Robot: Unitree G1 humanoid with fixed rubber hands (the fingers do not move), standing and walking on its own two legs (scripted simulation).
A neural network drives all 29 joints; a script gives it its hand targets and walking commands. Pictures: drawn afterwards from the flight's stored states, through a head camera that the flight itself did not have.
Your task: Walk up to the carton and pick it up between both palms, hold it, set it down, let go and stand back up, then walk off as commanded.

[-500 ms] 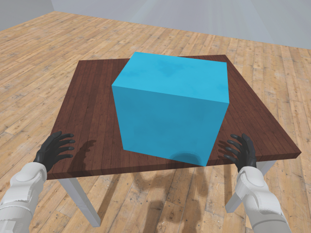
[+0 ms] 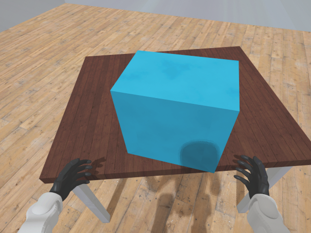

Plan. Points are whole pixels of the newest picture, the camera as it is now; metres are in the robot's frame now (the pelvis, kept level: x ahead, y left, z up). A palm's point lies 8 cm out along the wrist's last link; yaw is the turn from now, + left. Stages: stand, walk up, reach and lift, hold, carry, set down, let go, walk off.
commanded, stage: set down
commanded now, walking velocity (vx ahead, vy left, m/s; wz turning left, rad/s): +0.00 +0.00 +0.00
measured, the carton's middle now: (176, 112) +0.44 -0.02 +0.05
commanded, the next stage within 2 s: let go in 0.64 s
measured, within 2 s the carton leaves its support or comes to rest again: neither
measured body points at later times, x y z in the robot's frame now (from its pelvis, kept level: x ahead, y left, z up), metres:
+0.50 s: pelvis -0.01 -0.01 +0.00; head -0.03 -0.02 +0.45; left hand +0.20 +0.24 -0.03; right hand +0.19 -0.23 -0.05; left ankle -0.01 +0.11 -0.74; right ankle -0.01 -0.13 -0.74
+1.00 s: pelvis -0.01 -0.01 +0.00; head -0.02 -0.02 +0.45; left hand +0.19 +0.21 -0.06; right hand +0.17 -0.24 -0.08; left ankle -0.01 +0.11 -0.74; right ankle -0.01 -0.13 -0.74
